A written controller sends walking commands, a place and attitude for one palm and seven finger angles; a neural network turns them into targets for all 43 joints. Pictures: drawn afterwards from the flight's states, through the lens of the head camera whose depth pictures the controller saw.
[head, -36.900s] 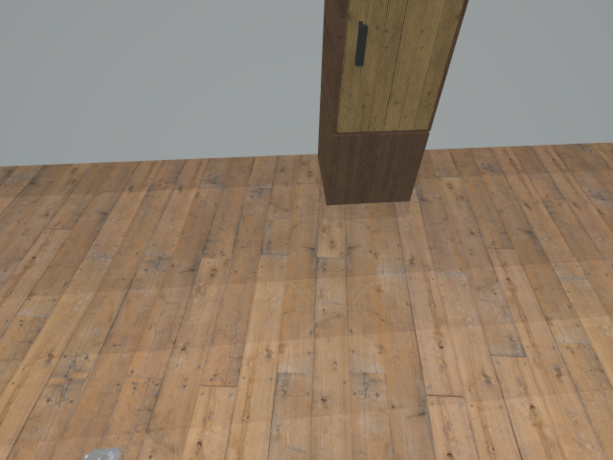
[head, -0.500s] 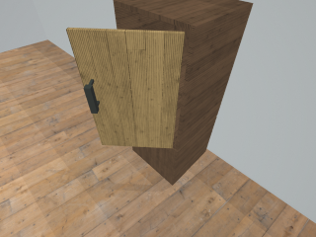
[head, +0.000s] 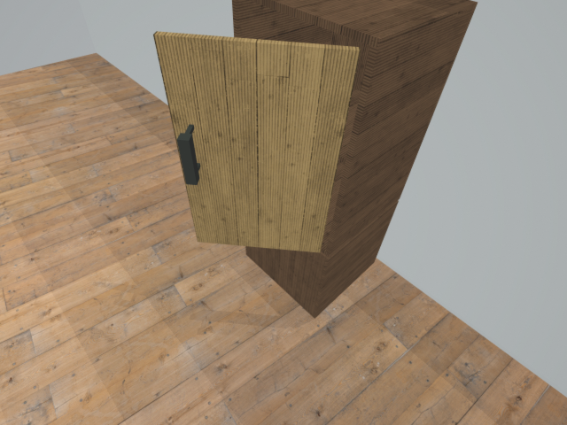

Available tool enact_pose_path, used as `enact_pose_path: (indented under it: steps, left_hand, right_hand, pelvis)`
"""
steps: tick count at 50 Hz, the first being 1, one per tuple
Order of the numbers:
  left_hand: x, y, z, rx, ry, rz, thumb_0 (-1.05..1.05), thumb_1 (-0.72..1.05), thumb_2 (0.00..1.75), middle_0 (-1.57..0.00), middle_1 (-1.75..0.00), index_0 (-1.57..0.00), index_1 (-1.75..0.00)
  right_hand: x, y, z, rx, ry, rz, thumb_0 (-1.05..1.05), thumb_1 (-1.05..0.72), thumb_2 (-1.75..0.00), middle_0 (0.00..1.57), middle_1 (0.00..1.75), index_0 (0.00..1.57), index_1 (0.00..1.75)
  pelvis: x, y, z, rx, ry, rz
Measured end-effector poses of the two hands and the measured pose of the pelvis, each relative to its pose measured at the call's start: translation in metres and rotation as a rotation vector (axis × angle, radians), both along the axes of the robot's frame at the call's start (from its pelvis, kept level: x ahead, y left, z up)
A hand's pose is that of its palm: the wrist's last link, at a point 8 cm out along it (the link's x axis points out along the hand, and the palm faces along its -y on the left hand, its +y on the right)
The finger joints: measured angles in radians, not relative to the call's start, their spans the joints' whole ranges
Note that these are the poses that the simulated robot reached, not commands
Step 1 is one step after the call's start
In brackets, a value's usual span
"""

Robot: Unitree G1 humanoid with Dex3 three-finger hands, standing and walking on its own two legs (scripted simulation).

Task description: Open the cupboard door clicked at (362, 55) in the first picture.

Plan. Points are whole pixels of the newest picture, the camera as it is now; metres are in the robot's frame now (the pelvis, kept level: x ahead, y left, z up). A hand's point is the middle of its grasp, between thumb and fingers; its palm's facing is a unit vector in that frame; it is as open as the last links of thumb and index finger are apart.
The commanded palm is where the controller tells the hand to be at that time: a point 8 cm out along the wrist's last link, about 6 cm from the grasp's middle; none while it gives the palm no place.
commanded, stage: shuffle to correct the standing spot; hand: left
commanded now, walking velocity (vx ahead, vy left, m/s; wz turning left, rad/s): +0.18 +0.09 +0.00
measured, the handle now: (191, 154) +0.65 +0.25 +0.01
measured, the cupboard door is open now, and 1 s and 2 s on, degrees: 42 42 42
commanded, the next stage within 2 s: come to a stop and stand still in 0.76 s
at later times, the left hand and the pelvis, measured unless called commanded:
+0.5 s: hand out of the picture +0.04 +0.21 -0.17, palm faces +0.01 -0.98 -0.18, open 7.3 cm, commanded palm none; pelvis +0.02 +0.04 +0.00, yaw -2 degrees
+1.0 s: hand out of the picture +0.04 +0.26 -0.19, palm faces +0.06 -0.99 -0.14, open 7.4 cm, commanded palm none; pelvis +0.10 +0.10 -0.01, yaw -2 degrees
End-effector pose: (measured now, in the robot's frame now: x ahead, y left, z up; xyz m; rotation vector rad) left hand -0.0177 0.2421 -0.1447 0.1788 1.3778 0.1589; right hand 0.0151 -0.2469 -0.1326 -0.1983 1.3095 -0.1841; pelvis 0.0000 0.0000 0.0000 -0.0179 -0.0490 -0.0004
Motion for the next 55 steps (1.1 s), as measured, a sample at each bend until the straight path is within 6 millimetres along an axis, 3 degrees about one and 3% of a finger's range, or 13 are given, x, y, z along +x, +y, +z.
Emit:
enact_pose_path:
  steps: [9,13,16,20,24,29,34,39,44,49,55]
  left_hand:
    - [-0.039,-0.011,-0.004,-0.046,0.085,0.070,0.01,0.91,0.89,-0.20,-0.30,-0.20,-0.30]
    - [-0.039,-0.005,-0.017,-0.072,0.109,0.084,0.01,0.91,0.89,-0.20,-0.30,-0.20,-0.30]
    - [-0.023,0.002,-0.019,-0.077,0.096,0.059,0.01,0.91,0.89,-0.20,-0.30,-0.20,-0.30]
    - [0.012,0.009,-0.008,-0.071,0.011,0.020,0.01,0.91,0.89,-0.20,-0.30,-0.20,-0.30]
    - [0.046,0.012,0.004,-0.053,-0.066,-0.008,0.01,0.92,0.89,-0.19,-0.30,-0.20,-0.30]
    - [0.064,0.016,0.011,-0.015,-0.111,-0.015,0.02,0.94,0.89,-0.19,-0.30,-0.20,-0.30]
    - [0.048,0.013,0.014,-0.007,-0.086,0.036,0.01,0.92,0.89,-0.19,-0.30,-0.20,-0.30]
    - [0.030,0.015,0.012,-0.040,0.011,0.059,0.01,0.91,0.89,-0.20,-0.30,-0.20,-0.30]
    - [0.030,0.029,0.003,-0.081,0.067,0.095,0.01,0.91,0.89,-0.20,-0.30,-0.20,-0.30]
    - [0.048,0.058,-0.019,-0.095,0.127,0.090,0.01,0.91,0.89,-0.20,-0.30,-0.20,-0.30]
    - [0.109,0.082,-0.012,-0.059,0.079,0.018,0.01,0.91,0.89,-0.19,-0.30,-0.20,-0.30]
  right_hand:
    - [-0.029,0.022,-0.007,0.031,0.079,-0.030,0.01,-0.91,-0.90,0.20,0.30,0.20,0.29]
    - [-0.037,0.038,-0.012,0.026,0.078,-0.056,0.01,-0.91,-0.90,0.20,0.30,0.20,0.29]
    - [-0.047,0.052,-0.015,0.033,0.077,-0.086,0.01,-0.91,-0.90,0.20,0.30,0.20,0.29]
    - [-0.055,0.070,-0.012,0.068,0.096,-0.112,0.01,-0.91,-0.90,0.20,0.30,0.20,0.29]
    - [-0.053,0.080,-0.011,0.098,0.094,-0.124,0.01,-0.91,-0.90,0.20,0.30,0.20,0.29]
    - [-0.044,0.081,-0.019,0.126,0.086,-0.139,0.01,-0.91,-0.90,0.20,0.30,0.20,0.29]
    - [-0.019,0.073,-0.016,0.128,0.085,-0.113,0.01,-0.91,-0.90,0.20,0.30,0.20,0.29]
    - [0.023,0.067,-0.005,0.093,0.017,-0.097,0.01,-0.91,-0.90,0.20,0.30,0.20,0.29]
    - [0.071,0.078,0.002,0.053,-0.019,-0.041,0.01,-0.91,-0.90,0.20,0.30,0.19,0.29]
    - [0.114,0.102,-0.007,0.003,-0.073,-0.010,0.01,-0.91,-0.90,0.20,0.30,0.19,0.29]
    - [0.126,0.117,-0.002,-0.005,-0.055,-0.045,0.01,-0.94,-0.90,0.20,0.30,0.20,0.29]
  pelvis:
    - [0.000,0.010,-0.001,-0.002,0.010,0.003]
    - [0.006,0.023,-0.010,-0.004,-0.009,0.006]
    - [0.009,0.032,-0.011,-0.006,-0.011,-0.015]
    - [0.013,0.037,-0.003,0.003,0.000,-0.029]
    - [0.017,0.039,0.004,0.006,0.011,-0.037]
    - [0.026,0.035,0.001,0.028,0.017,-0.044]
    - [0.036,0.036,0.005,0.021,0.017,-0.048]
    - [0.053,0.046,0.008,0.014,0.022,-0.031]
    - [0.076,0.067,0.004,0.013,0.027,-0.015]
    - [0.100,0.094,-0.014,0.007,0.031,-0.024]
    - [0.111,0.100,-0.004,0.021,0.038,-0.048]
